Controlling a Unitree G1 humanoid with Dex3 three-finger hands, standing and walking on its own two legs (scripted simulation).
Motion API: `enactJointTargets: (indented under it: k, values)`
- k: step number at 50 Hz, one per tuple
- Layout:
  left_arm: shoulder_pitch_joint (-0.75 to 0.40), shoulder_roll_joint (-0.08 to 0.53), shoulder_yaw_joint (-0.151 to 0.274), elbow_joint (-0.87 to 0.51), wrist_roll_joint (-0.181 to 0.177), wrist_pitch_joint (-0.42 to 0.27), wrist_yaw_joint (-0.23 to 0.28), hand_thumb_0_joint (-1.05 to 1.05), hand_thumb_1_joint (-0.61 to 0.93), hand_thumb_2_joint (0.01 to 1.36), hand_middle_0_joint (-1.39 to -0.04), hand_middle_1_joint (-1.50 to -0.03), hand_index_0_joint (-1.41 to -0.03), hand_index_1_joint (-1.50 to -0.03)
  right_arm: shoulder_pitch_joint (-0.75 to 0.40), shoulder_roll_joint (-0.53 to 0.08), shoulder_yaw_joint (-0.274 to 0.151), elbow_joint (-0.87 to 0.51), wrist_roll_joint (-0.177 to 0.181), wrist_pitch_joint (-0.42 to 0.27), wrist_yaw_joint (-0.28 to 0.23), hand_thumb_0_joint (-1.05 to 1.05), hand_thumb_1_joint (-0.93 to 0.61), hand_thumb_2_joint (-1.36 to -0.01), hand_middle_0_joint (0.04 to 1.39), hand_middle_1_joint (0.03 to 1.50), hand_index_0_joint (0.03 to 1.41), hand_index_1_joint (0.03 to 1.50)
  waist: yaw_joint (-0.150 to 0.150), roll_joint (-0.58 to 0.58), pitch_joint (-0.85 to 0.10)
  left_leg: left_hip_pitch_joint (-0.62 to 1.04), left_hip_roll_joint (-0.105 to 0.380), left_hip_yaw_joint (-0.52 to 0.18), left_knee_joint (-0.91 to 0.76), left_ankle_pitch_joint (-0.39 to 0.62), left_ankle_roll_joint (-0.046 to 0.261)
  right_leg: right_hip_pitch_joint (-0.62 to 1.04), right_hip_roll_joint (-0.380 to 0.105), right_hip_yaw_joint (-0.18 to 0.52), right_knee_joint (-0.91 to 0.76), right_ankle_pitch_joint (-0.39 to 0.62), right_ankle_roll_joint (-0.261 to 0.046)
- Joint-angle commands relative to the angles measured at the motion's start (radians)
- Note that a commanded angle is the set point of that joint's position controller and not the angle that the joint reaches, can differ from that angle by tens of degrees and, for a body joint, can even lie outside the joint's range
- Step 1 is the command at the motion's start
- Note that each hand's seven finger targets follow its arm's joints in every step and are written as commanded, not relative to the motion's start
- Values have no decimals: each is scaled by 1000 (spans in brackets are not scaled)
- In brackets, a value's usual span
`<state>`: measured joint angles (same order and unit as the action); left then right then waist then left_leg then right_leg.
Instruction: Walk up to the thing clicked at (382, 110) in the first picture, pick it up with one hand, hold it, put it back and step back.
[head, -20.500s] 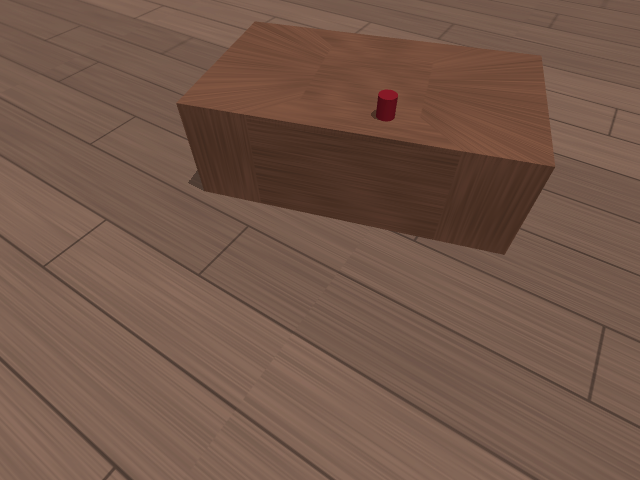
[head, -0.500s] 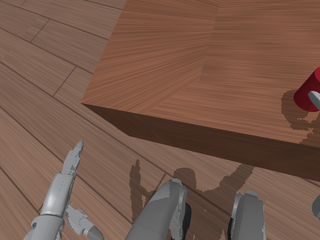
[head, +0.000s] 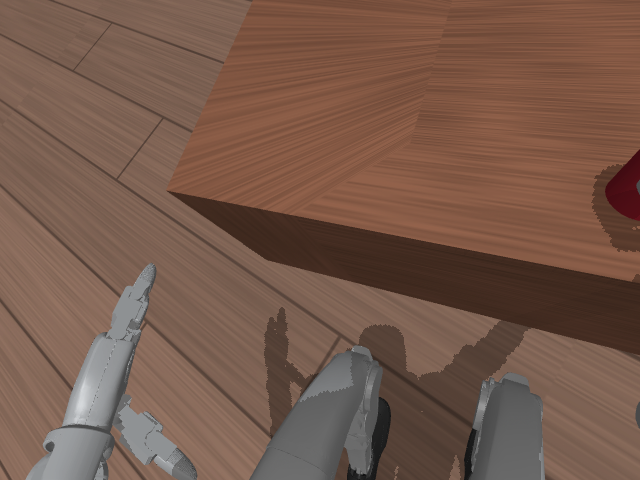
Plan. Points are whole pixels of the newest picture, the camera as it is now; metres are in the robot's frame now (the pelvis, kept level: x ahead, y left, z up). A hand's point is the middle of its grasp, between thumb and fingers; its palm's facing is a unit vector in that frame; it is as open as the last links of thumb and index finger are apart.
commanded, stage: lower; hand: right
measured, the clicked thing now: out of the picture +0.51 -0.25 -0.07
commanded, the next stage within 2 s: loosen in 0.28 s
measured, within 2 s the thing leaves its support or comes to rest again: rests again in 0.64 s
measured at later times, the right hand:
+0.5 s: hand out of the picture +0.50 -0.28 -0.06, palm faces +0.36 +0.93 +0.02, open 6.7 cm
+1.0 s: hand out of the picture +0.49 -0.27 -0.07, palm faces +0.35 +0.93 +0.02, open 13.9 cm
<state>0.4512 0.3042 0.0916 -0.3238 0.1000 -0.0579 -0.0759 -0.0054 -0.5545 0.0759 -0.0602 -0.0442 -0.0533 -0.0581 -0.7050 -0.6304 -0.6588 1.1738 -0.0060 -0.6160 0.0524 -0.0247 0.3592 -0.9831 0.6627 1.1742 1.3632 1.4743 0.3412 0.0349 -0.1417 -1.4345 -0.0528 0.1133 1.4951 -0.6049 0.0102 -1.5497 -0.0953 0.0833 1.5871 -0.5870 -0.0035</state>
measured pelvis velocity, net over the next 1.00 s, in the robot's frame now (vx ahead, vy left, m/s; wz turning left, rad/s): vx -0.01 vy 0.00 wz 0.01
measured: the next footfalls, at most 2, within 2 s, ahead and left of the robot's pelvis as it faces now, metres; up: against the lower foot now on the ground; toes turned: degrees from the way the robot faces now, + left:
none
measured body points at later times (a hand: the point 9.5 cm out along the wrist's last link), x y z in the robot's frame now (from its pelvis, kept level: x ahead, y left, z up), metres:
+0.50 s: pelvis -0.01 +0.00 -0.02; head +0.19 -0.09 +0.38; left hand +0.18 +0.25 +0.10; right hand +0.47 -0.33 -0.06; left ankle +0.05 +0.12 -0.55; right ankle +0.06 -0.12 -0.55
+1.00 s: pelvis -0.01 +0.00 -0.02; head +0.19 -0.09 +0.38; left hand +0.18 +0.25 +0.10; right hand +0.47 -0.32 -0.07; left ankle +0.05 +0.12 -0.55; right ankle +0.06 -0.12 -0.55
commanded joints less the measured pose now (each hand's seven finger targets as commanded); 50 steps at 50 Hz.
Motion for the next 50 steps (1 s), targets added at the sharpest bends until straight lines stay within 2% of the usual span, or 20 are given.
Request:
enactJointTargets:
  k: [1,3,4,7,9,14,15,17,18,20,25,27,28,31,36,37,40,44,49,50]
  values:
    - [62,197,166,-186,-10,-46,32,0,-574,75,-49,-46,-36,-60,-303,-229,-6,-198,8,-69,7,0,-305,-1321,1298,1434,1337,1434,-9,-383,-548,150,-25,-34,-145,263,22,568,23,29,-185,303,0]
    - [62,203,167,-212,-11,-46,34,0,-574,74,-48,-45,-36,-59,-310,-234,-8,-212,5,-72,5,0,-282,-1297,1277,1409,1316,1410,-7,-365,-555,162,-27,-33,-149,257,22,562,22,31,-189,292,-1]
    - [66,197,165,-199,-10,-46,32,0,-576,76,-47,-44,-34,-59,-289,-248,-14,-191,4,-73,2,0,-293,-1289,1275,1402,1313,1402,-25,-382,-543,162,-26,-39,-149,263,21,550,22,26,-183,295,-3]
    - [80,207,183,-197,-13,-51,34,0,-575,74,-48,-46,-36,-60,-305,-254,-16,-196,6,-76,9,0,-307,-1265,1255,1373,1289,1373,0,-376,-542,159,-26,-41,-143,267,19,534,25,26,-167,286,-4]
    - [73,209,178,-218,-14,-53,34,0,-578,75,-48,-46,-35,-60,-293,-262,-23,-206,5,-76,7,0,-285,-1262,1243,1368,1280,1369,-16,-392,-552,144,-26,-37,-132,260,23,551,23,28,-173,298,0]
    - [89,198,183,-208,-14,-58,28,0,-576,72,-48,-45,-35,-59,-269,-241,-14,-176,6,-71,10,0,-298,-1233,1226,1339,1260,1339,0,-366,-504,140,-28,-47,-132,262,16,489,20,22,-145,272,-8]
    - [80,217,202,-231,-18,-61,30,0,-582,74,-49,-44,-35,-60,-280,-266,-25,-194,3,-70,8,0,-305,-1220,1214,1321,1245,1322,-2,-373,-538,143,-26,-51,-131,255,17,506,21,24,-146,267,-7]
    - [91,208,193,-221,-18,-58,27,0,-576,69,-49,-45,-36,-59,-263,-227,-9,-162,4,-63,13,0,-301,-1211,1210,1315,1241,1316,10,-361,-498,119,-28,-42,-124,239,19,490,21,24,-147,251,-5]
    - [99,198,182,-215,-20,-57,24,0,-581,72,-49,-45,-36,-60,-244,-227,-8,-140,3,-58,14,0,-336,-1203,1206,1302,1235,1303,-3,-351,-485,112,-29,-42,-120,232,19,473,21,25,-147,247,-6]
    - [97,205,191,-228,-23,-61,23,0,-568,62,-58,-47,-45,-60,-256,-251,-26,-164,7,-58,14,0,-240,-1126,1229,1268,1257,1268,-4,-350,-507,112,-29,-43,-112,234,18,467,21,26,-137,245,-8]
    - [101,216,201,-254,-30,-60,22,0,-546,50,-57,-54,-54,-57,-257,-244,-19,-182,6,-41,20,0,5,-726,1043,882,1051,882,-9,-358,-512,112,-26,-33,-104,223,21,473,24,30,-153,231,-4]
    - [108,211,199,-264,-31,-60,22,0,-547,51,-57,-55,-55,-58,-262,-238,-16,-187,5,-35,20,0,110,-566,1004,797,1011,797,-1,-350,-518,115,-26,-35,-109,222,19,471,24,29,-146,223,-7]
    - [104,221,206,-274,-33,-61,23,0,-560,66,-54,-51,-45,-60,-273,-234,-10,-202,6,-33,21,0,178,-593,924,792,931,792,-2,-361,-527,108,-25,-33,-101,222,22,480,24,30,-150,229,-3]
    - [112,217,211,-254,-33,-59,24,0,-569,74,-55,-50,-43,-62,-284,-242,-14,-223,5,-31,18,0,302,-455,830,670,845,670,-5,-376,-527,90,-26,-29,-101,215,21,502,22,29,-149,231,-3]
    - [107,210,210,-246,-34,-61,27,0,-565,70,-54,-52,-45,-62,-295,-257,-17,-244,2,-35,8,0,348,-341,656,515,668,515,-10,-370,-526,102,-25,-43,-109,207,19,474,23,23,-140,204,-6]
    - [110,207,214,-240,-32,-63,26,0,-571,74,-54,-52,-43,-65,-282,-230,0,-217,0,-33,10,0,352,-329,622,490,633,491,1,-380,-499,99,-23,-40,-107,205,21,471,24,22,-145,203,-3]
    - [109,209,206,-233,-30,-64,27,0,-574,73,-55,-52,-43,-66,-291,-256,-25,-254,3,-40,7,0,367,-307,514,427,526,428,-8,-402,-538,86,-24,-29,-86,240,23,516,22,27,-140,270,3]
    - [98,212,209,-239,-27,-65,26,0,-572,74,-54,-53,-42,-66,-299,-249,-15,-259,-2,-47,6,0,406,-266,390,348,403,348,-15,-422,-551,81,-25,-22,-84,232,27,551,20,36,-150,288,7]
    - [99,235,230,-267,-26,-67,28,0,-561,66,-60,-52,-47,-66,-287,-239,-14,-257,-1,-48,2,0,433,-231,225,253,237,252,7,-414,-567,88,-24,-20,-87,257,25,576,19,37,-145,320,7]
    - [86,254,238,-280,-26,-69,30,0,-558,64,-60,-52,-48,-65,-304,-288,-34,-295,-5,-50,-1,0,451,-200,195,219,206,219,-15,-427,-607,99,-25,-23,-89,260,26,601,18,38,-149,334,7]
